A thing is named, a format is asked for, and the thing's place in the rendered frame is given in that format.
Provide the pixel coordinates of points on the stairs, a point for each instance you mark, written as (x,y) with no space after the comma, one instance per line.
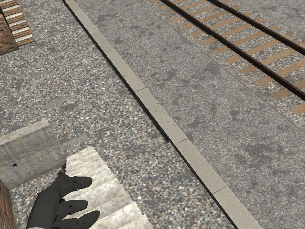
(106,194)
(17,22)

